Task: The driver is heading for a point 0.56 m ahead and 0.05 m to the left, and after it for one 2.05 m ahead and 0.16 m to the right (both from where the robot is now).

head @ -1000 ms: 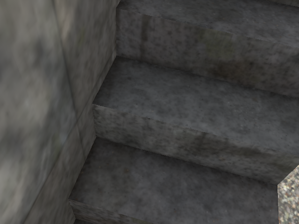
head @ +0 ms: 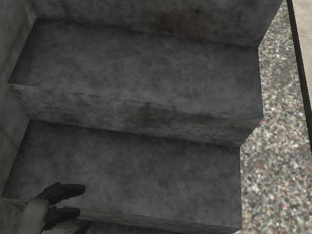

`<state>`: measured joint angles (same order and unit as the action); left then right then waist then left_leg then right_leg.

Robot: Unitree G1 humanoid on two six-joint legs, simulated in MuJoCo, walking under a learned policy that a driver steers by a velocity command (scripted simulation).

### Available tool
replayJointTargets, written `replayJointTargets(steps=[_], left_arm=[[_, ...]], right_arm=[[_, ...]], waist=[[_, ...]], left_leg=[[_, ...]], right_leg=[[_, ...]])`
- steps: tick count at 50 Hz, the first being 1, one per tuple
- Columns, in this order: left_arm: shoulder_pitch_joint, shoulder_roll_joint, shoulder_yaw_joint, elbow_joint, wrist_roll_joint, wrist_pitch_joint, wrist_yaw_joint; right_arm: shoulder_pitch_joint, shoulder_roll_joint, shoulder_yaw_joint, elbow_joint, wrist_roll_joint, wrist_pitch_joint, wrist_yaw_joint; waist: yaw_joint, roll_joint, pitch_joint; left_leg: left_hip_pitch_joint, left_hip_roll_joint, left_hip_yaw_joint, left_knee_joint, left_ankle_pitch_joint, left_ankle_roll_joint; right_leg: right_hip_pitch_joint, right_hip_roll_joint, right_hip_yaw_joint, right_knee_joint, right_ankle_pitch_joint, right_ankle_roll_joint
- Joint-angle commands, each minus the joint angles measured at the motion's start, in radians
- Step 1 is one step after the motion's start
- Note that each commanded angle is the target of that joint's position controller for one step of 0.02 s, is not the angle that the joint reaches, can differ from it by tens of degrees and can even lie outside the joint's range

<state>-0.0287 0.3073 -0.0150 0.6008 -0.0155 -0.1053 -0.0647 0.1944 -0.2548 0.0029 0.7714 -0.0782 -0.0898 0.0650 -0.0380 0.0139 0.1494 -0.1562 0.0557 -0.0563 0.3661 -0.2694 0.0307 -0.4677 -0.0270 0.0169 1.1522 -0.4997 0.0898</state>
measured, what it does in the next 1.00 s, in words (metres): climbs: right foot, then left foot 0.20 m higher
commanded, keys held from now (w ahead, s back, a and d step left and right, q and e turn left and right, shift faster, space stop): shift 0.22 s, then w+shift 0.78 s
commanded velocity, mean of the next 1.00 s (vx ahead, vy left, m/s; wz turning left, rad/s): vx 0.61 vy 0.00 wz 0.00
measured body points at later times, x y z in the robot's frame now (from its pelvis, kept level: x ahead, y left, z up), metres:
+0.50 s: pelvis +0.07 +0.04 +0.07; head +0.07 +0.05 +0.52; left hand +0.32 +0.25 -0.01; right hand +0.07 -0.21 -0.06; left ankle +0.18 +0.10 -0.55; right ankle -0.08 -0.10 -0.53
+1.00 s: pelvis +0.04 +0.14 +0.16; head +0.07 +0.16 +0.61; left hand +0.02 +0.37 +0.02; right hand +0.32 +0.03 +0.12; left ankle +0.04 +0.34 -0.39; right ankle +0.08 +0.00 -0.55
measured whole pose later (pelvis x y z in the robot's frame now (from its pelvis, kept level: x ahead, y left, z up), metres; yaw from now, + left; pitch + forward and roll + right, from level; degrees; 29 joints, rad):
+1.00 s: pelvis +0.04 +0.14 +0.16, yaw +1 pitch +6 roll -2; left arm 0.49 0.19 -0.04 0.78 0.05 -0.11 0.07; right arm -0.04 -0.11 0.11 0.55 -0.03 -0.05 0.04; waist 0.11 0.00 -0.06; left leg -0.94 0.16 -0.16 1.64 -0.27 0.00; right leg -0.52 -0.01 -0.01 0.69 -0.33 -0.04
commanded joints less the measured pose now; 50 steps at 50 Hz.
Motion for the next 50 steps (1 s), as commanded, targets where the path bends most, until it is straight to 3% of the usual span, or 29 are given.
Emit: replayJointTargets(steps=[1, 3, 5, 6, 7, 8, 9, 10, 11, 12, 14, 16, 18, 20, 21, 22, 23, 24, 27, 31, 34, 35, 37, 38, 39, 41, 43, 46, 50], left_arm=[[0.004, -0.073, -0.034, -0.103, 0.001, -0.059, -0.039], [-0.157, -0.106, -0.069, -0.142, 0.056, -0.038, -0.05], [-0.062, -0.002, -0.027, -0.096, 0.064, -0.026, -0.027], [0.077, 0.029, -0.004, -0.037, 0.056, -0.006, 0.01], [0.171, 0.015, -0.009, 0.066, 0.046, 0.039, 0.041], [0.135, 0.032, -0.025, 0.099, 0.062, 0.057, 0.053], [0.121, 0.124, -0.007, 0.157, 0.082, 0.062, 0.066], [0.274, 0.122, 0.014, 0.193, 0.101, 0.076, 0.094], [0.296, 0.098, 0.022, 0.211, 0.102, 0.087, 0.101], [0.353, 0.121, 0.042, 0.249, 0.082, 0.091, 0.107], [0.132, 0.201, 0.075, 0.209, 0.059, 0.094, 0.103], [-0.222, 0.219, 0.066, 0.085, 0.026, 0.101, 0.096], [-0.209, 0.344, 0.09, 0.121, 0.029, 0.055, 0.081], [-0.233, 0.246, 0.056, 0.114, -0.009, 0.091, 0.077], [0.083, 0.119, 0.047, 0.141, -0.031, 0.081, 0.086], [0.273, 0.019, 0.019, 0.186, -0.074, 0.07, 0.073], [0.17, 0.031, 0.019, 0.15, -0.045, 0.005, 0.031], [0.02, 0.022, 0.018, 0.076, -0.045, -0.014, 0.01], [0.017, -0.043, -0.015, 0.054, 0.012, 0.033, 0.005], [0.139, -0.054, -0.051, 0.078, 0.037, 0.062, 0.058], [0.357, -0.001, -0.052, 0.148, 0.045, 0.104, 0.113], [0.415, 0.026, -0.067, 0.209, 0.049, 0.119, 0.118], [0.228, -0.086, -0.057, 0.259, -0.033, 0.112, 0.087], [0.199, -0.077, -0.058, 0.172, 0.026, 0.057, 0.052], [0.091, 0.078, -0.027, 0.1, 0.042, 0.004, 0.072], [0.197, 0.127, 0.013, 0.103, -0.006, -0.044, 0.114], [0.336, 0.042, 0.008, 0.11, 0.008, -0.053, 0.127], [0.449, -0.014, 0.003, 0.107, 0.045, -0.042, 0.134], [0.554, -0.019, 0.012, 0.099, 0.086, 0.008, 0.159]], right_arm=[[0.192, -0.194, -0.068, 0.114, 0.037, 0.041, -0.006], [-0.031, -0.202, -0.076, 0.052, 0.079, 0.086, -0.029], [-0.09, -0.277, -0.099, 0.011, 0.075, 0.121, -0.039], [-0.042, -0.272, -0.09, 0.007, 0.084, 0.121, -0.055], [0.062, -0.167, -0.061, -0.013, 0.082, 0.097, -0.065], [0.077, -0.075, -0.043, 0.002, 0.071, 0.086, -0.054], [0.179, -0.004, -0.035, -0.007, 0.083, 0.063, -0.056], [0.162, 0.008, -0.026, -0.041, 0.107, 0.038, -0.059], [0.138, -0.009, -0.019, -0.057, 0.144, 0.027, -0.063], [0.049, -0.012, 0.004, -0.106, 0.139, 0.027, -0.055], [-0.095, 0.033, 0.054, -0.207, 0.144, 0.039, -0.038], [0.063, -0.016, 0.054, -0.227, 0.116, 0.065, -0.023], [0.422, -0.144, -0.032, -0.141, 0.032, 0.098, -0.064], [0.503, -0.185, -0.064, -0.054, 0.005, 0.101, -0.087], [0.379, -0.235, -0.075, -0.005, 0.005, 0.103, -0.095], [0.284, -0.31, -0.085, 0.007, -0.006, 0.099, -0.096], [0.132, -0.231, -0.049, -0.014, 0.023, 0.084, -0.069], [0.072, -0.173, -0.026, -0.047, 0.017, 0.068, -0.047], [-0.069, 0.008, 0.012, 0.0, 0.041, 0.023, -0.05], [-0.106, -0.017, 0.03, -0.081, 0.009, 0.03, -0.086], [-0.262, -0.067, 0.025, -0.205, 0.027, 0.042, -0.108], [-0.218, -0.065, 0.019, -0.225, 0.074, 0.065, -0.125], [-0.006, 0.01, 0.027, -0.151, 0.104, 0.11, -0.144], [0.113, 0.081, 0.03, -0.161, 0.061, 0.081, -0.11], [0.074, 0.114, 0.041, -0.214, 0.063, 0.062, -0.076], [-0.105, 0.075, 0.052, -0.237, 0.045, 0.048, -0.066], [-0.318, 0.092, 0.076, -0.293, 0.043, 0.038, -0.052], [-0.366, 0.139, 0.103, -0.295, 0.055, 0.017, -0.012], [-0.422, 0.194, 0.137, -0.364, 0.053, 0.022, -0.022]], waist=[[0.01, 0.197, -0.426], [0.029, 0.075, -0.28], [0.061, 0.044, -0.362], [0.078, 0.032, -0.405], [0.042, -0.165, -0.369], [0.008, -0.338, -0.129], [-0.078, -0.456, -0.066], [-0.01, -0.373, -0.235], [0.02, -0.22, -0.271], [0.039, -0.071, -0.293], [-0.037, -0.114, -0.194], [-0.242, -0.201, -0.202], [-0.428, -0.337, -0.471], [-0.438, -0.297, -0.383], [-0.192, -0.087, -0.306], [-0.02, 0.455, -0.415], [0.03, 0.359, -0.51], [0.017, 0.243, -0.421], [0.104, 0.053, -0.183], [0.145, 0.097, -0.12], [0.223, 0.149, -0.139], [0.188, 0.049, -0.075], [0.035, -0.342, -0.115], [-0.038, -0.282, -0.254], [-0.065, -0.295, -0.311], [0.029, 0.03, -0.248], [0.104, 0.183, -0.22], [0.131, 0.087, -0.313], [0.149, -0.024, -0.282]], left_leg=[[0.633, 0.101, -0.021, 0.139, 1.229, 0.205], [0.399, 0.04, 0.003, 0.074, 1.472, 0.144], [0.507, -0.004, -0.013, 0.227, 1.628, 0.044], [0.509, -0.042, -0.046, 0.425, 1.369, -0.01], [0.14, -0.081, -0.124, 0.622, 0.4, -0.025], [-0.48, -0.231, -0.059, 1.219, -0.473, -0.069], [-0.932, -0.29, -0.063, 1.805, -0.759, -0.049], [-1.191, -0.271, -0.026, 2.061, -0.865, -0.056], [-1.424, -0.252, 0.011, 2.209, -0.863, -0.057], [-1.493, -0.198, 0.067, 2.237, -0.786, -0.042], [-1.351, -0.056, 0.11, 1.903, -0.746, -0.065], [-0.641, -0.066, 0.214, 1.443, -0.34, -0.092], [0.149, -0.187, 0.312, 1.453, -0.275, -0.063], [-0.144, -0.156, 0.12, 0.878, -0.37, 0.05], [-0.107, -0.142, -0.101, 0.586, -0.633, 0.171], [-0.025, 0.049, -0.576, 0.11, -0.951, 0.302], [-0.194, 0.073, -0.749, -0.04, -0.905, 0.285], [-0.398, 0.117, -0.693, -0.049, -0.874, 0.216], [-0.757, 0.0, -0.135, 0.282, -0.468, 0.044], [-0.855, 0.055, -0.066, 0.162, -0.45, 0.084], [-0.98, 0.031, 0.019, 0.021, -0.42, -0.046], [-0.874, -0.014, 0.155, -0.042, -0.379, -0.132], [-0.646, 0.032, 0.098, 0.783, -0.486, 0.042], [-0.738, -0.014, 0.005, 1.277, -0.327, 0.039], [-0.973, -0.039, -0.173, 1.512, -0.16, 0.047], [-1.103, 0.014, -0.194, 1.577, -0.055, 0.002], [-1.134, 0.061, -0.161, 1.423, 0.019, -0.038], [-1.022, 0.095, -0.112, 1.366, 0.011, -0.027], [-0.899, 0.13, -0.141, 1.215, -0.013, -0.039]], right_leg=[[-0.404, 0.07, -0.19, 0.134, -0.122, -0.03], [-0.151, 0.116, -0.301, -0.266, -0.046, -0.01], [0.06, 0.143, -0.302, -0.73, 0.346, -0.037], [0.208, 0.08, -0.214, -1.105, 0.572, -0.075], [0.531, -0.147, 0.041, -1.307, 1.046, -0.148], [0.7, -0.234, -0.003, -1.21, 1.348, -0.133], [0.827, -0.326, -0.102, -0.814, 2.182, -0.08], [1.036, -0.471, -0.023, -0.523, 2.479, -0.177], [1.174, -0.45, -0.048, -0.54, 2.236, -0.209], [1.203, -0.429, -0.049, -0.573, 1.918, -0.199], [0.91, -0.344, -0.176, -0.793, 1.395, -0.191], [0.196, -0.142, -0.43, -1.055, 1.08, -0.181], [0.07, -0.277, -0.372, -1.041, 2.229, -0.235], [0.485, -0.296, -0.253, -0.549, 2.156, -0.182], [0.326, -0.191, -0.179, -0.233, 1.848, -0.196], [0.154, 0.023, -0.123, 0.231, 0.541, -0.155], [0.177, 0.122, 0.071, 0.592, 0.427, -0.155], [0.098, 0.108, 0.095, 0.69, 0.348, -0.169], [0.04, 0.063, -0.007, 0.543, 0.217, -0.188], [-0.073, 0.113, -0.054, 0.449, 0.266, -0.161], [0.146, 0.071, -0.076, -0.008, 0.178, -0.161], [0.195, 0.126, -0.301, -0.617, 0.014, -0.16], [0.162, -0.005, -0.182, -0.799, 0.342, -0.155], [0.147, -0.102, 0.281, -0.492, -0.078, -0.272], [0.12, -0.354, 0.844, -0.867, -0.387, -0.413], [0.223, -0.375, 0.741, -0.861, -0.219, -0.369], [0.305, -0.274, 0.564, -0.748, -0.129, -0.327], [0.275, -0.23, 0.44, -0.7, 0.005, -0.318], [0.14, -0.227, 0.446, -0.705, 0.111, -0.274]])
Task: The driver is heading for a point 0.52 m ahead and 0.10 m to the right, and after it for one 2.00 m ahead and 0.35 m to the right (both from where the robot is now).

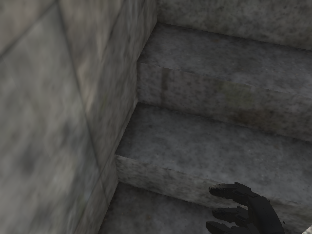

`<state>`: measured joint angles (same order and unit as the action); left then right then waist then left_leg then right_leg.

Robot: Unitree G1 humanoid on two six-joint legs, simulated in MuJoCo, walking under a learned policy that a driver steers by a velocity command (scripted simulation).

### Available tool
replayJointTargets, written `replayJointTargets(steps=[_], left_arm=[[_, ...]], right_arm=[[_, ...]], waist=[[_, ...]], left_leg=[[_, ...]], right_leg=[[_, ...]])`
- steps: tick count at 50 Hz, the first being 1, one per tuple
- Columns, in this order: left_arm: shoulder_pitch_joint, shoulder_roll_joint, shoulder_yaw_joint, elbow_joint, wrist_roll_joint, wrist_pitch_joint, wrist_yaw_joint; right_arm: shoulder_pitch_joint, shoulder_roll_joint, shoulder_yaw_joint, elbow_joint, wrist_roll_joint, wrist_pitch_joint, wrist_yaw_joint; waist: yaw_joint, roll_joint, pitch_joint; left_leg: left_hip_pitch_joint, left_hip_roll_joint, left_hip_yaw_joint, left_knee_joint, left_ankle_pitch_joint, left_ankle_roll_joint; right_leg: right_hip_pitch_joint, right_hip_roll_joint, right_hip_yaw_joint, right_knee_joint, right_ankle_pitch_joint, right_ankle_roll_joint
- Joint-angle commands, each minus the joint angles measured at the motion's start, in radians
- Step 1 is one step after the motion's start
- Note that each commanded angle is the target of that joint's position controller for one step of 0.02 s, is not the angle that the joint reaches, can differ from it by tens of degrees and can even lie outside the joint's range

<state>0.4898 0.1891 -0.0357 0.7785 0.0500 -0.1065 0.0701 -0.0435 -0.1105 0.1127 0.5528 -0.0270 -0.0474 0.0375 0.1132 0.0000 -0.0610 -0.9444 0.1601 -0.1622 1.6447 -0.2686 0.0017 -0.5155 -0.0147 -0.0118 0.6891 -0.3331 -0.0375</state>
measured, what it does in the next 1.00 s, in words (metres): goes down, backwards: left foot 0.12 m lower, then right foot 0.12 m higher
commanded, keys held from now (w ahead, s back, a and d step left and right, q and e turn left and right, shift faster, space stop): w+shift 0.06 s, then shift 0.94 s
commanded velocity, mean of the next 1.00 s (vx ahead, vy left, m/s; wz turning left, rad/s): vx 0.03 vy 0.01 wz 0.00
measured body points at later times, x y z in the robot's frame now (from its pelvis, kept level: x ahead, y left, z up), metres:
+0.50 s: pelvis -0.06 +0.05 -0.09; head -0.05 +0.10 +0.35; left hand +0.13 +0.27 -0.19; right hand +0.05 -0.25 -0.16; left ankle -0.15 +0.18 -0.53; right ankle +0.05 -0.01 -0.72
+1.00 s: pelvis -0.19 -0.04 -0.19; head -0.24 -0.06 +0.26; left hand -0.09 +0.18 -0.31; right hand -0.11 -0.28 -0.33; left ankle -0.21 +0.10 -0.81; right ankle -0.19 -0.18 -0.91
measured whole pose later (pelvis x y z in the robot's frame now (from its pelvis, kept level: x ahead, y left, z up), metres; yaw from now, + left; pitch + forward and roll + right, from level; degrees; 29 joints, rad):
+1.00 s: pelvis -0.19 -0.04 -0.19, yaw -1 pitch -2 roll -1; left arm 0.27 0.13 -0.01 0.82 0.01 0.03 0.02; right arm 0.29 -0.20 -0.03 0.83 -0.01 0.05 -0.11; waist 0.01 0.06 -0.09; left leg -0.56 0.04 -0.03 1.32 -0.45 -0.08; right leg -0.30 -0.02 0.00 0.69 -0.37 0.01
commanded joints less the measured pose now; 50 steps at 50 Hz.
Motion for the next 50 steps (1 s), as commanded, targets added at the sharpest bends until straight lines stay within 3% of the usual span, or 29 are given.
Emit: replayJointTargets(steps=[1, 2, 3, 4, 6, 7, 8, 9, 10, 11, 12, 14, 15, 16, 17, 18, 20, 23, 26, 30, 32, 33, 35, 37, 40, 42, 43, 45, 50], left_arm=[[-0.007, 0.085, 0.029, -0.093, 0.023, 0.033, 0.029], [-0.11, 0.045, 0.026, -0.106, 0.048, 0.066, 0.021], [-0.319, 0.205, 0.085, -0.163, -0.062, 0.111, 0.047], [-0.369, 0.194, 0.093, -0.204, -0.035, 0.136, 0.013], [-0.327, -0.003, 0.07, -0.149, -0.079, 0.185, 0.031], [-0.341, -0.02, 0.058, -0.148, -0.113, 0.162, -0.002], [-0.399, -0.108, 0.018, -0.228, -0.087, 0.153, 0.005], [-0.26, -0.011, 0.034, -0.229, -0.079, 0.116, -0.008], [-0.504, -0.044, -0.002, -0.311, -0.078, 0.082, 0.003], [-0.545, -0.058, -0.032, -0.386, -0.083, 0.059, -0.003], [-0.575, 0.022, -0.017, -0.465, -0.021, 0.045, 0.002], [0.021, 0.184, 0.07, -0.397, -0.01, 0.134, 0.019], [0.091, 0.181, 0.069, -0.344, 0.025, 0.181, -0.014], [-0.103, 0.154, 0.035, -0.352, 0.042, 0.212, -0.038], [-0.257, 0.297, 0.056, -0.384, 0.094, 0.218, 0.005], [-0.22, 0.179, 0.026, -0.406, 0.045, 0.209, 0.02], [-0.279, 0.126, 0.031, -0.368, -0.044, 0.154, 0.018], [-0.455, 0.095, 0.025, -0.317, -0.014, 0.068, 0.026], [-0.794, 0.064, 0.016, -0.374, -0.033, 0.063, 0.017], [-0.497, -0.127, 0.002, -0.367, -0.087, 0.145, -0.001], [-0.345, -0.145, -0.008, -0.332, -0.058, 0.162, -0.046], [-0.272, -0.052, 0.01, -0.29, -0.099, 0.148, -0.053], [-0.308, 0.054, 0.038, -0.29, -0.122, 0.157, -0.064], [-0.631, 0.081, 0.037, -0.386, -0.133, 0.215, -0.022], [-0.656, 0.041, 0.028, -0.294, -0.109, 0.231, -0.06], [-0.357, 0.104, 0.054, -0.122, -0.098, 0.21, -0.092], [-0.193, 0.192, 0.075, -0.057, -0.051, 0.194, -0.107], [-0.314, 0.091, 0.057, -0.062, -0.02, 0.124, -0.107], [-0.333, -0.046, 0.01, -0.003, -0.047, 0.099, -0.014]], right_arm=[[-0.025, -0.022, -0.001, -0.087, 0.025, 0.003, -0.012], [0.162, -0.058, -0.031, -0.003, 0.019, 0.019, -0.017], [0.271, -0.155, -0.074, -0.013, 0.031, 0.034, -0.043], [0.465, -0.232, -0.119, 0.11, 0.045, 0.049, -0.058], [0.424, -0.255, -0.148, 0.113, -0.051, 0.081, -0.073], [0.394, -0.198, -0.129, 0.108, -0.021, 0.09, -0.07], [0.384, -0.226, -0.133, 0.168, -0.024, 0.078, -0.052], [0.242, -0.289, -0.156, 0.178, 0.024, 0.077, -0.055], [0.423, -0.237, -0.162, 0.257, 0.072, 0.074, -0.07], [0.496, -0.207, -0.156, 0.334, 0.043, 0.048, -0.09], [0.352, -0.329, -0.206, 0.255, -0.004, 0.035, -0.094], [0.123, -0.439, -0.26, 0.138, 0.032, -0.006, -0.151], [0.003, -0.402, -0.242, 0.093, 0.086, 0.002, -0.126], [0.048, -0.284, -0.215, 0.121, 0.103, 0.023, -0.09], [0.095, -0.186, -0.198, 0.086, 0.09, 0.066, -0.058], [0.382, -0.192, -0.228, 0.18, 0.093, 0.074, -0.065], [0.517, -0.212, -0.219, 0.189, 0.067, 0.095, -0.097], [0.663, -0.249, -0.21, 0.2, 0.041, 0.126, -0.147], [1.026, -0.273, -0.213, 0.342, 0.029, 0.181, -0.178], [0.487, -0.138, -0.127, 0.285, -0.057, 0.101, -0.087], [0.083, -0.178, -0.071, 0.149, -0.031, 0.05, -0.03], [0.256, -0.291, -0.136, 0.126, -0.003, 0.053, -0.047], [0.367, -0.476, -0.215, 0.117, 0.013, 0.092, -0.118], [0.259, -0.437, -0.206, 0.056, -0.027, 0.068, -0.171], [0.404, -0.364, -0.206, 0.149, 0.011, 0.072, -0.151], [0.503, -0.15, -0.14, 0.2, -0.063, 0.053, -0.108], [0.496, -0.066, -0.125, 0.176, 0.008, 0.042, -0.131], [0.281, -0.153, -0.155, 0.199, 0.059, 0.07, -0.141], [0.345, -0.079, -0.132, 0.237, 0.002, 0.083, -0.147]], waist=[[-0.051, -0.08, -0.097], [-0.117, -0.141, -0.098], [-0.21, -0.262, -0.02], [-0.207, -0.189, -0.161], [-0.251, 0.115, -0.081], [-0.231, -0.005, 0.026], [-0.191, 0.092, 0.105], [-0.007, 0.121, 0.147], [-0.163, 0.08, 0.253], [-0.145, 0.233, 0.312], [-0.096, 0.099, 0.185], [0.147, 0.02, -0.408], [0.192, -0.062, -0.336], [0.076, -0.331, -0.134], [-0.014, -0.754, -0.096], [-0.081, -0.489, -0.1], [-0.112, -0.172, 0.069], [-0.167, -0.124, 0.081], [-0.354, 0.116, 0.195], [-0.072, 0.37, 0.127], [0.156, 0.147, 0.042], [0.064, -0.128, 0.019], [-0.05, -0.063, 0.05], [-0.157, 0.035, 0.092], [-0.247, 0.136, 0.05], [-0.23, -0.193, -0.027], [-0.175, -0.404, -0.135], [-0.108, -0.21, 0.152], [-0.131, -0.113, 0.166]], left_leg=[[0.059, 0.006, -0.042, -0.113, -0.043, -0.057], [0.263, -0.074, 0.079, -0.055, -0.053, -0.095], [0.383, -0.078, 0.039, -0.409, -0.159, -0.115], [0.608, -0.078, 0.059, -0.611, 0.136, -0.102], [0.926, 0.073, -0.068, -1.064, 1.001, 0.039], [0.834, 0.134, -0.096, -1.174, 1.092, 0.069], [0.743, 0.076, 0.013, -1.198, 1.167, 0.009], [0.831, 0.071, 0.031, -1.291, 1.626, -0.048], [0.78, 0.034, 0.105, -1.595, 1.932, -0.102], [0.803, -0.062, 0.241, -1.615, 2.654, -0.241], [0.968, -0.014, 0.206, -1.351, 3.091, -0.364], [1.031, 0.246, -0.088, -1.028, 2.097, 0.021], [1.03, 0.166, -0.006, -0.9, 1.685, 0.067], [0.941, -0.062, 0.092, -0.564, 0.226, 0.024], [0.663, -0.388, 0.11, 0.17, -0.24, -0.047], [0.49, -0.372, -0.045, 0.443, -0.364, -0.119], [0.319, -0.262, -0.027, 0.301, -0.267, -0.138], [0.365, -0.227, 0.029, 0.569, -0.316, -0.176], [0.77, -0.067, -0.017, -0.149, -0.163, -0.093], [0.57, 0.034, 0.103, -1.208, 0.49, 0.189], [0.505, 0.035, 0.058, -1.11, 0.966, 0.108], [0.392, 0.197, -0.134, -1.14, 0.881, 0.154], [0.685, 0.341, -0.288, -1.246, 0.239, 0.251], [0.536, 0.272, -0.421, -1.251, -0.378, 0.23], [0.394, 0.065, -0.084, -1.27, -0.549, 0.163], [0.159, -0.156, 0.2, -0.686, -0.459, 0.007], [0.175, -0.114, 0.143, -0.608, -0.365, -0.046], [0.188, -0.065, 0.065, -0.329, -0.231, -0.079], [0.348, -0.102, 0.098, -0.417, -0.133, -0.085]], right_leg=[[0.156, -0.221, 0.453, -0.201, 0.169, -0.13], [-0.002, -0.165, 0.343, -0.205, 0.533, -0.106], [0.047, -0.1, 0.199, -0.049, 0.941, -0.044], [0.046, -0.115, 0.168, 0.093, 0.858, 0.029], [-0.341, 0.076, 0.142, 0.788, -0.299, 0.19], [-0.462, 0.114, 0.221, 1.102, -0.474, 0.203], [-0.5, 0.154, 0.173, 1.31, -0.397, 0.185], [-0.572, 0.195, 0.176, 1.259, -0.433, 0.152], [-0.416, 0.216, 0.015, 1.083, -0.657, 0.092], [-0.373, 0.328, -0.194, 1.065, -0.895, 0.056], [-0.376, 0.288, -0.189, 0.829, -0.732, 0.066], [0.129, -0.028, 0.225, 0.395, -0.102, 0.021], [0.109, 0.002, 0.232, 0.099, 0.085, -0.064], [0.014, 0.006, 0.28, -0.2, 0.393, -0.205], [-0.053, -0.104, 0.632, -0.283, 0.529, -0.439], [0.097, -0.156, 0.607, -0.131, 0.435, -0.455], [0.032, -0.147, 0.466, 0.111, 0.324, -0.323], [-0.138, -0.28, 0.446, 0.177, 0.407, -0.286], [-0.677, -0.174, 0.139, 0.34, 0.162, -0.006], [-0.373, -0.02, -0.031, 1.372, -0.396, 0.045], [-0.398, 0.036, 0.151, 1.724, -0.529, 0.083], [-0.341, 0.031, 0.275, 1.621, -0.273, 0.139], [-0.524, -0.092, 0.307, 1.304, 0.016, 0.196], [-0.372, -0.185, 0.244, 0.868, 0.152, 0.21], [0.279, -0.013, -0.117, -0.075, -0.137, 0.086], [0.579, -0.109, 0.145, -0.078, 0.402, 0.03], [0.437, -0.3, 0.519, -0.351, 0.104, -0.111], [0.15, -0.273, 0.598, -0.479, -0.219, -0.129], [0.053, -0.167, 0.284, -0.433, -0.246, -0.098]])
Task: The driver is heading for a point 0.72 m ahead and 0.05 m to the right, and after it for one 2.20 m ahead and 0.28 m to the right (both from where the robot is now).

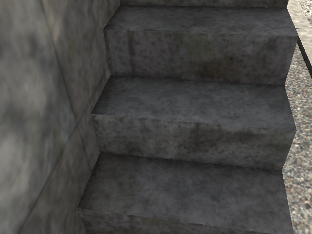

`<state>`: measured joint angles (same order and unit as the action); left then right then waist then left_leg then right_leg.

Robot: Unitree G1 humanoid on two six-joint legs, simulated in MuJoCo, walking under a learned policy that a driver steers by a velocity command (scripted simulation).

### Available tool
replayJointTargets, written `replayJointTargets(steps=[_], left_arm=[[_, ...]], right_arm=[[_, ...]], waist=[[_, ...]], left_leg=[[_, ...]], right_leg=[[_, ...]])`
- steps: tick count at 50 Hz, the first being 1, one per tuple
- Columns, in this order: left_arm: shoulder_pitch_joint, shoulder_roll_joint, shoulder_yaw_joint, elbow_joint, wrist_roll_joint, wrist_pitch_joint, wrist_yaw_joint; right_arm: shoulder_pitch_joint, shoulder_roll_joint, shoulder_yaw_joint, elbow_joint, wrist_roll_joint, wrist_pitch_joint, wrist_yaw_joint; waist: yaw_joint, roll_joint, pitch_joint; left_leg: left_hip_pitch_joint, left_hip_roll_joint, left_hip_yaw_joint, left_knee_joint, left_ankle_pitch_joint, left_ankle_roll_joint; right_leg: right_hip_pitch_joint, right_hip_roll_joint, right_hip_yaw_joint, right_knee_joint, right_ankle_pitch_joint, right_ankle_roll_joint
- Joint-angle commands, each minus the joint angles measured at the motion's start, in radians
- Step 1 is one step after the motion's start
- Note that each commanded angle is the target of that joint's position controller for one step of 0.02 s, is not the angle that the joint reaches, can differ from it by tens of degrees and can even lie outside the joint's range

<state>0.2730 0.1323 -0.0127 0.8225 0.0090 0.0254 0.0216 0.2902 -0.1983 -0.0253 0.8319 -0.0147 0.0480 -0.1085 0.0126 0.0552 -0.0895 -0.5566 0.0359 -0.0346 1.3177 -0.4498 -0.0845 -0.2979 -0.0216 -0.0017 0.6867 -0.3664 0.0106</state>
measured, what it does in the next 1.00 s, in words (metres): goes down: left foot, then right foot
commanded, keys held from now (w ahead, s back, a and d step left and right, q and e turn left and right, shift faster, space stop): shift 0.02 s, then w+shift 0.98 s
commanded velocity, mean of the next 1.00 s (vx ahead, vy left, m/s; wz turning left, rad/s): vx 0.74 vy -0.01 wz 0.00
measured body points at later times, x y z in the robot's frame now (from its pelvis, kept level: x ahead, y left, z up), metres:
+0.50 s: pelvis -0.07 -0.05 -0.01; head -0.06 -0.05 +0.44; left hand +0.03 +0.18 -0.12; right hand +0.16 -0.26 -0.07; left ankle -0.05 +0.07 -0.61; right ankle -0.01 -0.15 -0.72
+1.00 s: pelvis -0.06 +0.07 -0.10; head -0.06 +0.08 +0.35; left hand +0.16 +0.30 -0.14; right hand +0.07 -0.16 -0.21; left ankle -0.15 +0.21 -0.84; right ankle -0.06 -0.10 -0.66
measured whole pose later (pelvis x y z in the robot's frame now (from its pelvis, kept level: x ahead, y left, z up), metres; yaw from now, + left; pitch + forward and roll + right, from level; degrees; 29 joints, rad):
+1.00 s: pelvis -0.06 +0.07 -0.10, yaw +1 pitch +4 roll -4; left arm 0.11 0.23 -0.04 0.46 -0.02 -0.05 -0.01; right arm 0.27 -0.24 0.03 0.71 -0.06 -0.08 0.04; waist 0.03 0.05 -0.07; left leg -0.15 0.16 0.06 0.40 0.42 0.07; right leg -0.80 -0.07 -0.02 1.57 -0.57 -0.01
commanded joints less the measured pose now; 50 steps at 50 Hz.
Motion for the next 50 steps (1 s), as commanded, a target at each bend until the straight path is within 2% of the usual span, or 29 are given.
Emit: replayJointTargets(steps=[1, 2, 4, 5, 6, 7, 8, 9, 10, 11, 13, 16, 17, 18, 19, 20, 21, 23, 26, 27, 31, 33, 41, 43, 45, 47, 48, 49, 50], left_arm=[[-0.093, 0.038, -0.004, -0.026, -0.019, -0.036, 0.052], [-0.058, 0.065, 0.006, 0.001, -0.028, -0.035, 0.06], [-0.132, 0.19, 0.044, -0.033, -0.048, -0.04, 0.054], [-0.191, 0.179, 0.042, -0.071, -0.043, -0.052, 0.052], [-0.272, 0.13, 0.029, -0.112, -0.039, -0.066, 0.042], [-0.341, 0.018, 0.0, -0.156, -0.049, -0.086, 0.017], [-0.121, 0.013, -0.001, -0.146, -0.086, -0.092, 0.025], [-0.083, 0.105, 0.01, -0.158, -0.071, -0.096, 0.029], [-0.087, 0.105, 0.005, -0.194, -0.071, -0.087, 0.029], [-0.015, 0.135, 0.005, -0.168, -0.056, -0.078, 0.026], [-0.048, 0.13, -0.001, -0.175, -0.04, -0.081, 0.022], [0.02, 0.086, -0.02, -0.123, -0.029, -0.067, 0.013], [0.021, 0.052, -0.02, -0.082, -0.043, -0.076, 0.011], [0.109, 0.103, -0.001, -0.045, -0.033, -0.065, -0.004], [0.18, 0.098, -0.001, -0.011, -0.031, -0.075, -0.021], [0.155, 0.132, -0.002, -0.059, 0.012, -0.093, -0.028], [0.038, 0.321, 0.039, -0.17, 0.026, -0.117, -0.003], [-0.087, 0.243, 0.014, -0.239, 0.036, -0.149, 0.017], [-0.035, 0.176, -0.02, -0.235, 0.029, -0.175, -0.001], [-0.004, 0.168, -0.023, -0.216, 0.029, -0.183, -0.004], [0.057, 0.222, -0.019, -0.225, 0.046, -0.183, 0.004], [0.034, 0.231, -0.019, -0.245, 0.05, -0.181, 0.008], [-0.061, 0.254, 0.005, -0.28, -0.001, -0.183, 0.024], [-0.086, 0.236, 0.012, -0.302, -0.015, -0.173, 0.017], [-0.239, 0.164, -0.011, -0.327, -0.023, -0.138, 0.0], [-0.304, 0.033, -0.046, -0.366, -0.022, -0.099, -0.035], [-0.254, 0.054, -0.039, -0.39, -0.035, -0.083, -0.034], [-0.202, -0.068, -0.085, -0.442, -0.045, -0.046, -0.05], [-0.162, -0.148, -0.109, -0.449, -0.031, -0.029, -0.056]], right_arm=[[0.001, 0.032, 0.02, -0.043, -0.016, -0.024, 0.011], [0.035, 0.046, 0.032, -0.02, -0.016, -0.028, 0.022], [0.079, -0.022, 0.021, 0.001, -0.018, -0.034, 0.04], [0.149, -0.044, 0.013, 0.034, -0.011, -0.035, 0.048], [0.243, -0.041, 0.016, 0.072, -0.013, -0.044, 0.06], [0.327, -0.057, 0.013, 0.075, -0.039, -0.069, 0.079], [0.211, -0.218, -0.035, -0.009, -0.022, -0.082, 0.078], [0.021, -0.133, -0.013, -0.082, 0.001, -0.1, 0.078], [-0.148, -0.099, 0.011, -0.151, -0.004, -0.105, 0.077], [-0.18, -0.06, 0.021, -0.181, 0.001, -0.11, 0.089], [-0.057, -0.132, -0.002, -0.167, 0.023, -0.105, 0.08], [-0.164, -0.134, 0.012, -0.243, 0.032, -0.073, 0.065], [-0.147, -0.189, -0.007, -0.238, 0.044, -0.078, 0.066], [-0.167, -0.134, 0.005, -0.243, 0.037, -0.09, 0.076], [-0.226, -0.101, 0.018, -0.262, 0.046, -0.094, 0.09], [-0.204, -0.071, 0.025, -0.272, 0.045, -0.11, 0.111], [-0.237, 0.025, 0.066, -0.315, 0.055, -0.108, 0.117], [-0.253, 0.014, 0.069, -0.353, 0.05, -0.117, 0.123], [-0.204, -0.09, 0.048, -0.301, 0.035, -0.123, 0.144], [-0.242, -0.072, 0.048, -0.308, 0.029, -0.117, 0.156], [-0.32, -0.02, 0.07, -0.334, 0.044, -0.111, 0.159], [-0.309, -0.048, 0.062, -0.323, 0.049, -0.103, 0.155], [-0.25, -0.049, 0.06, -0.347, 0.041, -0.073, 0.151], [-0.188, -0.042, 0.062, -0.327, 0.029, -0.072, 0.137], [-0.013, -0.043, 0.06, -0.205, -0.018, -0.069, 0.128], [0.074, -0.057, 0.046, -0.091, -0.042, -0.107, 0.149], [0.104, 0.024, 0.073, -0.05, -0.058, -0.127, 0.152], [0.297, -0.054, 0.056, 0.076, -0.069, -0.13, 0.153], [0.283, -0.123, 0.047, 0.096, -0.063, -0.115, 0.151]], waist=[[-0.032, -0.151, 0.189], [-0.037, -0.166, 0.145], [-0.059, -0.214, 0.149], [-0.088, -0.163, 0.13], [-0.121, -0.091, 0.115], [-0.158, 0.085, 0.048], [-0.021, 0.321, -0.019], [0.034, 0.229, 0.045], [0.101, 0.236, 0.102], [0.115, 0.123, 0.082], [0.063, 0.036, 0.031], [0.115, -0.048, 0.098], [0.103, 0.015, 0.015], [0.115, -0.099, 0.037], [0.139, -0.135, 0.063], [0.102, -0.164, -0.028], [0.089, -0.275, 0.0], [0.0, -0.185, 0.058], [-0.023, -0.08, -0.014], [-0.014, -0.089, -0.011], [0.029, -0.117, 0.017], [0.026, -0.127, 0.006], [0.007, -0.229, 0.034], [0.001, -0.223, -0.011], [-0.084, -0.111, 0.004], [-0.089, 0.153, 0.171], [-0.036, 0.058, 0.2], [0.006, -0.068, 0.251], [0.028, -0.027, 0.21]], left_leg=[[-0.012, 0.04, -0.013, -0.303, 0.076, 0.016], [0.078, 0.024, 0.042, -0.519, 0.059, 0.036], [0.333, -0.046, 0.182, -0.744, 0.224, 0.127], [0.436, -0.031, 0.18, -0.819, 0.297, 0.157], [0.559, 0.022, 0.114, -0.883, 0.348, 0.182], [0.623, 0.118, -0.006, -0.839, 0.422, 0.213], [0.48, 0.355, -0.485, -0.981, -0.264, 0.425], [0.288, 0.387, -0.524, -1.022, -0.318, 0.409], [0.129, 0.349, -0.372, -0.993, -0.17, 0.35], [0.082, 0.272, -0.214, -0.941, -0.085, 0.318], [0.139, 0.241, -0.116, -0.957, -0.124, 0.29], [-0.026, 0.137, 0.103, -0.902, 0.004, 0.214], [0.0, 0.179, 0.025, -0.903, -0.122, 0.274], [-0.049, 0.161, 0.063, -0.796, -0.077, 0.301], [-0.097, 0.113, 0.118, -0.583, -0.073, 0.301], [-0.287, 0.016, 0.166, -0.339, 0.016, 0.231], [-0.407, -0.03, 0.07, 0.049, 0.174, 0.145], [-0.558, 0.014, -0.131, 0.341, 0.173, 0.103], [-0.373, -0.021, 0.025, 0.363, 0.277, 0.09], [-0.381, -0.023, -0.003, 0.434, 0.343, 0.094], [-0.427, -0.035, 0.015, 0.359, 0.379, 0.107], [-0.363, -0.036, 0.043, 0.317, 0.377, 0.091], [-0.201, 0.088, 0.019, -0.005, 0.293, 0.119], [-0.087, 0.102, 0.013, -0.15, 0.186, 0.141], [0.234, 0.043, 0.219, -0.533, 0.372, 0.157], [0.212, 0.038, 0.216, -0.954, 0.7, 0.181], [0.344, 0.129, 0.13, -1.146, 0.861, 0.224], [0.512, 0.196, -0.011, -1.221, 1.006, 0.148], [0.684, 0.219, -0.003, -1.105, 1.58, 0.108]], right_leg=[[-0.11, -0.148, 0.251, -0.424, -0.191, -0.138], [-0.073, -0.128, 0.202, -0.442, -0.235, -0.131], [-0.169, -0.09, 0.166, -0.391, -0.223, -0.157], [-0.222, -0.072, 0.15, -0.295, -0.216, -0.156], [-0.342, -0.025, 0.113, -0.079, -0.163, -0.126], [-0.453, 0.125, 0.046, 0.376, -0.063, -0.059], [-0.53, 0.056, 0.138, 0.71, -0.087, -0.032], [-0.515, 0.022, 0.213, 0.922, -0.051, 0.0], [-0.506, -0.007, 0.227, 1.041, -0.089, 0.028], [-0.462, 0.005, 0.145, 0.916, -0.129, 0.042], [-0.389, 0.011, 0.018, 0.605, -0.124, 0.036], [0.018, 0.049, -0.187, -0.11, 0.08, -0.016], [0.156, 0.019, -0.156, -0.165, 0.241, -0.063], [0.233, 0.085, -0.253, -0.172, 0.19, -0.063], [0.244, 0.057, -0.205, -0.205, 0.181, -0.079], [0.371, -0.058, 0.05, -0.11, -0.012, -0.145], [0.092, -0.362, 0.65, -0.39, -0.476, -0.334], [0.0, -0.386, 0.687, -0.405, -0.479, -0.276], [-0.1, -0.246, 0.372, -0.293, -0.286, -0.249], [-0.109, -0.234, 0.365, -0.26, -0.278, -0.24], [-0.045, -0.272, 0.358, -0.275, -0.27, -0.248], [-0.071, -0.288, 0.337, -0.285, -0.265, -0.258], [-0.09, -0.344, 0.321, -0.22, -0.295, -0.205], [-0.142, -0.319, 0.289, -0.142, -0.247, -0.168], [-0.382, -0.202, 0.028, 0.12, -0.284, -0.071], [-0.421, -0.016, -0.186, 0.666, -0.147, 0.003], [-0.562, -0.005, -0.096, 0.903, -0.241, 0.004], [-0.715, 0.048, -0.061, 1.249, -0.227, -0.036], [-0.934, 0.116, -0.034, 1.577, -0.254, -0.038]])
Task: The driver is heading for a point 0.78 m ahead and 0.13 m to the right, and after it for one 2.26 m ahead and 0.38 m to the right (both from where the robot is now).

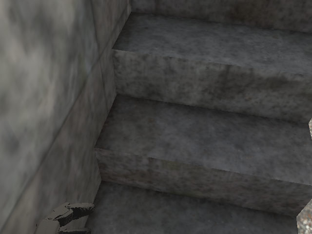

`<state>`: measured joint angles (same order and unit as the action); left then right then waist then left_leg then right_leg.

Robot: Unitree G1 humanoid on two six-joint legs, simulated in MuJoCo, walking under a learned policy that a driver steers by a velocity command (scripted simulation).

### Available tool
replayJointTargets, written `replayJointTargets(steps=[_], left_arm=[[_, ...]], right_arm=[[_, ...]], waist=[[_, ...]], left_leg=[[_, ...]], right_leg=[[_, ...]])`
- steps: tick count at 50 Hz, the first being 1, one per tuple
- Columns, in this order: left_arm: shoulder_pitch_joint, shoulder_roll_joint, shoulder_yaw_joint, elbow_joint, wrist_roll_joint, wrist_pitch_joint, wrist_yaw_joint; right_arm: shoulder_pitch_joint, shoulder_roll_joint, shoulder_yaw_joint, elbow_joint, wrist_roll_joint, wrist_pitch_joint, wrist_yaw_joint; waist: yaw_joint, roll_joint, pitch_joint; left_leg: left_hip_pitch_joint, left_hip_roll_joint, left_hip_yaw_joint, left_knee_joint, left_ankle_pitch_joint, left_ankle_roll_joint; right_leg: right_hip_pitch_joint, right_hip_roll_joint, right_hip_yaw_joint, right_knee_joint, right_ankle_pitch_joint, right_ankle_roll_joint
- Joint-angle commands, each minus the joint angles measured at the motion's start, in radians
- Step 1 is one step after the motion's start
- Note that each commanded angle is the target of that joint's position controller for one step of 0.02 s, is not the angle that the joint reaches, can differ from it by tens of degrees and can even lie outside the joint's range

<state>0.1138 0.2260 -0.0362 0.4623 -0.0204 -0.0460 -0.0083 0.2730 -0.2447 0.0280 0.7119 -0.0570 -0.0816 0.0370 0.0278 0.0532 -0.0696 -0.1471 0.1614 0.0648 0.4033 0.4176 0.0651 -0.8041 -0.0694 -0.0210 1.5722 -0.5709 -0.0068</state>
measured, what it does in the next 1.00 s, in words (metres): climbs: right foot 0.21 m higher, then left foot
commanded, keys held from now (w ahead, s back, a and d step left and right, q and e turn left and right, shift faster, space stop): w+shift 1.00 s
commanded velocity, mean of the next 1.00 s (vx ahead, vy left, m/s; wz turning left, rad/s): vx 0.55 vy -0.59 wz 0.00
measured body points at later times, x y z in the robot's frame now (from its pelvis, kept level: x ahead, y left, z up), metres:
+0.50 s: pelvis +0.05 +0.02 +0.11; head +0.04 +0.10 +0.55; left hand +0.27 +0.25 +0.02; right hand +0.24 -0.28 +0.10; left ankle +0.08 +0.17 -0.31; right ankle +0.13 -0.10 -0.61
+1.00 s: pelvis +0.01 -0.04 +0.06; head +0.00 -0.03 +0.51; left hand +0.17 +0.20 -0.02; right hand +0.15 -0.34 -0.02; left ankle -0.02 +0.09 -0.46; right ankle +0.02 -0.15 -0.63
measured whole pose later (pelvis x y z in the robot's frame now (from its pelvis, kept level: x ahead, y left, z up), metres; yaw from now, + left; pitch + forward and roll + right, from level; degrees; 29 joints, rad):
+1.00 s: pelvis +0.01 -0.04 +0.06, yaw -1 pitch -3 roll -1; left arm 0.25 0.24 0.01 0.47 0.08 0.08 -0.06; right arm 0.21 -0.30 -0.10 0.72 0.01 0.06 -0.15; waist 0.07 0.00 0.03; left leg -0.66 0.00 -0.06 1.77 -0.59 -0.02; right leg -0.37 -0.04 -0.11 0.91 -0.69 -0.06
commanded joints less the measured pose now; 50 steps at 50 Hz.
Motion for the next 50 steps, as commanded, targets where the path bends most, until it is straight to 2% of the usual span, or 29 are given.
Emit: replayJointTargets(steps=[1, 2, 4, 5, 6, 7, 9, 10, 11, 12, 13, 14, 16, 18, 20, 22, 26, 29, 31, 32, 33, 34, 37, 40, 43, 45, 47, 49, 50], left_arm=[[-0.066, -0.303, -0.114, -0.139, -0.004, 0.029, -0.038], [0.007, -0.16, -0.072, -0.165, -0.025, -0.018, -0.051], [-0.215, -0.143, -0.076, -0.253, -0.037, -0.019, -0.065], [-0.239, -0.122, -0.059, -0.332, 0.039, 0.054, -0.061], [-0.262, -0.13, -0.059, -0.383, 0.045, 0.115, -0.057], [-0.327, -0.122, -0.064, -0.429, 0.025, 0.148, -0.07], [-0.338, -0.101, -0.066, -0.456, 0.068, 0.156, -0.086], [-0.317, -0.094, -0.043, -0.419, 0.023, 0.14, -0.086], [-0.152, -0.058, 0.007, -0.358, 0.018, 0.148, -0.053], [-0.083, -0.011, 0.023, -0.335, 0.01, 0.103, -0.034], [0.348, 0.077, 0.076, -0.221, 0.012, 0.142, 0.034], [0.31, 0.104, 0.089, -0.125, 0.008, 0.162, 0.069], [-0.026, 0.078, 0.064, -0.12, 0.077, 0.106, 0.045], [-0.103, -0.043, 0.029, -0.041, 0.033, 0.093, -0.015], [-0.277, -0.009, 0.017, -0.1, 0.003, 0.068, -0.014], [-0.28, 0.048, 0.027, -0.094, 0.021, 0.078, -0.009], [-0.31, 0.078, 0.046, -0.08, 0.077, 0.048, 0.006], [-0.527, 0.061, 0.046, -0.207, 0.075, 0.06, 0.01], [-0.504, -0.134, -0.045, -0.293, 0.089, 0.081, -0.007], [-0.341, -0.219, -0.083, -0.263, 0.029, 0.08, -0.02], [-0.122, -0.249, -0.081, -0.187, -0.001, 0.082, -0.036], [0.04, -0.14, -0.069, -0.216, -0.039, 0.099, -0.024], [-0.12, 0.146, 0.038, -0.306, -0.049, 0.201, -0.047], [-0.034, 0.077, 0.052, -0.232, -0.03, 0.239, -0.05], [-0.023, -0.015, 0.054, -0.096, 0.038, 0.219, -0.053], [0.072, 0.233, 0.118, -0.11, 0.128, 0.132, -0.067], [0.079, 0.142, 0.091, -0.073, 0.082, 0.104, -0.056], [-0.088, 0.065, 0.033, -0.118, 0.129, 0.083, -0.054], [-0.182, 0.072, 0.029, -0.158, 0.1, 0.074, -0.038]], right_arm=[[0.295, -0.033, 0.021, 0.229, -0.034, 0.003, 0.004], [0.391, -0.21, -0.07, 0.237, -0.063, -0.011, -0.033], [0.458, -0.098, -0.061, 0.242, -0.063, 0.048, -0.111], [0.622, -0.119, -0.075, 0.327, -0.021, 0.079, -0.172], [0.577, -0.135, -0.092, 0.314, 0.062, 0.089, -0.219], [0.429, -0.147, -0.077, 0.253, 0.081, 0.095, -0.247], [0.066, -0.184, -0.074, 0.15, 0.051, 0.143, -0.22], [0.151, -0.191, -0.079, 0.155, 0.058, 0.121, -0.191], [0.168, -0.256, -0.112, 0.198, 0.098, 0.1, -0.187], [0.274, -0.182, -0.076, 0.246, 0.121, 0.064, -0.178], [0.15, -0.347, -0.113, 0.163, 0.135, 0.037, -0.146], [0.157, -0.314, -0.133, 0.1, 0.12, 0.028, -0.104], [0.069, -0.097, -0.115, 0.024, 0.099, 0.043, -0.093], [-0.162, 0.079, -0.078, -0.033, 0.071, 0.055, -0.125], [0.043, 0.067, -0.061, -0.018, 0.096, 0.124, -0.192], [0.221, -0.078, -0.106, 0.036, 0.084, 0.157, -0.218], [0.341, -0.2, -0.196, 0.087, 0.119, 0.161, -0.197], [0.588, -0.193, -0.216, 0.198, 0.053, 0.12, -0.159], [0.591, -0.129, -0.157, 0.237, 0.021, 0.066, -0.12], [0.421, -0.03, -0.076, 0.208, 0.018, 0.009, -0.095], [0.318, -0.044, -0.034, 0.136, -0.039, -0.022, -0.095], [0.199, -0.16, -0.078, -0.005, -0.028, 0.017, -0.12], [-0.004, -0.335, -0.154, -0.125, 0.023, 0.087, -0.207], [-0.049, -0.57, -0.272, -0.089, 0.013, 0.089, -0.244], [0.124, -0.268, -0.205, 0.043, 0.066, 0.117, -0.213], [0.022, -0.083, -0.147, -0.002, 0.088, 0.12, -0.185], [-0.042, 0.069, -0.102, -0.044, 0.099, 0.113, -0.171], [0.105, -0.013, -0.117, -0.054, 0.053, 0.149, -0.19], [0.228, -0.08, -0.136, -0.025, 0.063, 0.162, -0.2]], waist=[[0.022, -0.011, 0.068], [-0.027, 0.227, 0.017], [-0.113, 0.187, -0.071], [-0.089, 0.053, -0.019], [-0.008, 0.06, 0.089], [0.052, 0.057, 0.216], [0.215, -0.028, 0.232], [0.201, 0.089, 0.185], [0.298, 0.301, 0.154], [0.325, 0.116, 0.117], [0.511, 0.121, -0.135], [0.356, -0.167, -0.302], [0.093, -0.244, -0.295], [0.051, -0.164, 0.055], [-0.084, -0.285, 0.122], [-0.161, -0.199, 0.1], [-0.187, -0.177, 0.166], [-0.346, 0.033, 0.213], [-0.268, 0.286, 0.239], [-0.115, 0.267, 0.24], [-0.011, 0.134, 0.099], [0.035, 0.083, -0.066], [0.087, -0.054, 0.214], [0.153, 0.105, 0.075], [0.038, -0.089, 0.072], [0.098, -0.476, -0.022], [0.047, -0.363, 0.12], [-0.104, -0.29, 0.096], [-0.173, -0.289, 0.074]], left_leg=[[0.438, 0.083, -0.085, -0.079, 1.02, -0.058], [0.755, 0.217, -0.222, 0.296, 1.19, 0.038], [0.97, 0.291, -0.243, 0.286, 0.898, 0.128], [0.946, 0.38, -0.287, 0.266, 1.124, 0.07], [0.713, 0.531, -0.343, 0.107, 0.993, 0.062], [0.312, 0.634, -0.438, -0.093, 0.872, 0.062], [-0.31, 0.242, 0.05, -0.249, 1.255, -0.091], [-0.503, 0.171, 0.025, -0.257, 1.671, -0.082], [-0.47, 0.263, 0.002, -0.145, 2.263, -0.051], [-0.903, 0.217, -0.076, 0.264, 2.3, -0.151], [-0.743, 0.124, -0.166, 0.602, 1.636, -0.078], [-0.628, -0.05, -0.274, 0.954, -0.139, 0.0], [-0.494, -0.197, -0.251, 1.538, -0.797, 0.043], [-0.577, -0.189, -0.177, 1.838, -1.209, 0.051], [-0.623, -0.07, -0.338, 1.936, -1.238, -0.019], [-0.492, -0.146, -0.147, 1.842, -1.061, -0.119], [-0.269, -0.142, -0.065, 1.548, -0.867, -0.15], [0.021, -0.006, -0.136, 0.764, -0.66, -0.046], [-0.057, 0.064, -0.091, 0.222, -0.097, -0.017], [-0.102, 0.088, -0.069, 0.02, 0.136, -0.028], [0.05, 0.172, -0.221, 0.318, 0.664, -0.021], [-0.009, 0.242, -0.474, 0.315, 0.47, 0.065], [-0.418, 0.399, -0.589, 0.004, -0.861, 0.106], [-0.331, 0.311, -0.294, -0.037, -0.825, -0.038], [-0.415, 0.09, 0.027, 0.183, -0.778, 0.001], [-0.704, -0.204, 0.002, 1.093, -1.061, -0.052], [-0.852, -0.198, -0.236, 1.458, -0.901, -0.012], [-0.671, -0.247, -0.08, 1.598, -1.023, -0.086], [-0.57, -0.197, -0.117, 1.652, -0.986, -0.095]], right_leg=[[-0.543, 0.111, 0.004, 0.749, -0.091, -0.029], [-0.906, 0.1, 0.088, 0.932, -0.057, 0.027], [-1.233, 0.056, 0.211, 1.116, -0.225, 0.097], [-1.188, 0.118, 0.18, 1.3, -0.23, 0.112], [-1.117, 0.033, 0.262, 1.115, -0.201, 0.145], [-0.88, -0.075, 0.216, 0.881, -0.207, 0.159], [0.094, 0.056, -0.186, 0.235, -0.084, 0.084], [0.618, 0.169, -0.323, 0.053, 0.098, 0.032], [0.827, 0.228, -0.302, 0.091, -0.069, -0.027], [1.198, 0.139, -0.068, 0.001, -0.271, -0.143], [1.241, 0.08, 0.246, -0.402, -0.185, -0.284], [1.209, -0.062, 0.613, -0.811, 0.132, -0.389], [0.784, -0.191, 0.731, -0.993, 0.145, -0.436], [0.382, -0.129, 0.324, -0.954, 0.602, -0.301], [0.035, -0.291, 0.519, -1.144, 0.04, -0.283], [0.074, -0.158, 0.212, -1.234, 0.047, -0.228], [0.072, -0.027, -0.063, -1.22, 0.059, -0.159], [-0.037, 0.025, -0.17, -0.839, 0.103, -0.051], [0.0, 0.084, -0.129, 0.241, -0.293, 0.022], [-0.093, 0.13, -0.051, 0.853, -0.391, 0.039], [-0.233, 0.221, 0.166, 1.218, -0.178, 0.06], [-0.186, 0.18, 0.302, 1.235, -0.009, 0.13], [-0.146, -0.035, 0.39, 0.592, 0.107, 0.159], [0.36, -0.168, 0.086, -0.424, 0.001, 0.053], [0.88, 0.041, -0.12, -0.842, 0.007, -0.059], [0.804, -0.06, 0.555, -1.164, 0.154, -0.34], [0.646, -0.135, 0.49, -1.111, 0.025, -0.218], [0.51, -0.118, 0.191, -0.959, 0.789, -0.215], [0.386, -0.184, 0.232, -0.973, 0.656, -0.243]])
Keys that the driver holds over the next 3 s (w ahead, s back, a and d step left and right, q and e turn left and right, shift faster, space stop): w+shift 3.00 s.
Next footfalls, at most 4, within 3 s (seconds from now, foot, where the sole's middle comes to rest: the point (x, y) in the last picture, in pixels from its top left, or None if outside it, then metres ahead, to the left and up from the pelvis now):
0.30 right None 0.17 -0.11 -0.64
0.64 left None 0.08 0.24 -0.66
0.86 right None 0.04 -0.19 -0.65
1.24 left None -0.10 0.01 -0.85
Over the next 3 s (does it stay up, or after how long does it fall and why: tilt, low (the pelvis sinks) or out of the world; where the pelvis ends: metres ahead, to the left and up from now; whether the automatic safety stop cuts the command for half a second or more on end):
stays up -0.13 -0.01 -0.08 its command is cut before an obstacle from the start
